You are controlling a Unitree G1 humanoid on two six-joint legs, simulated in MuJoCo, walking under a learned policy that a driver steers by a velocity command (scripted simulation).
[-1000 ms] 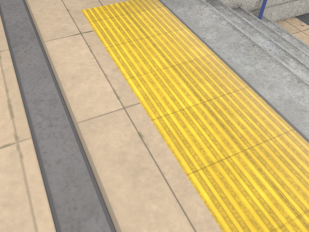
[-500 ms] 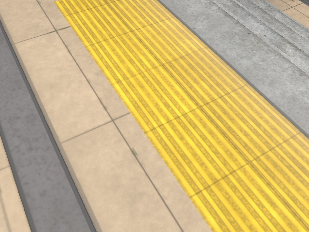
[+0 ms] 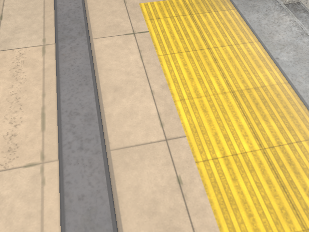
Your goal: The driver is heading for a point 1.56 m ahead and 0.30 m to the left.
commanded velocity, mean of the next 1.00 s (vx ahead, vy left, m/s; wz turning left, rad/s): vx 0.01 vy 0.00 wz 0.42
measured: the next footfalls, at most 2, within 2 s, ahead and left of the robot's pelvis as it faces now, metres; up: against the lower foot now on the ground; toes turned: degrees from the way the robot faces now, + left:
left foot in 0.08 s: +0.07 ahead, +0.11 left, +0.00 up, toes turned +9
right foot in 0.58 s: +0.10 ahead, -0.09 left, +0.00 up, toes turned +22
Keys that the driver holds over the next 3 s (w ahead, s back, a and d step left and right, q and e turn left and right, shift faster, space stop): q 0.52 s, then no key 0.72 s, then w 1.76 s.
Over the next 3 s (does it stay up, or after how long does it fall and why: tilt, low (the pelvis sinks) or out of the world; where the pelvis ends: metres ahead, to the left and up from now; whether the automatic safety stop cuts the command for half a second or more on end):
stays up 0.79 0.25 0.01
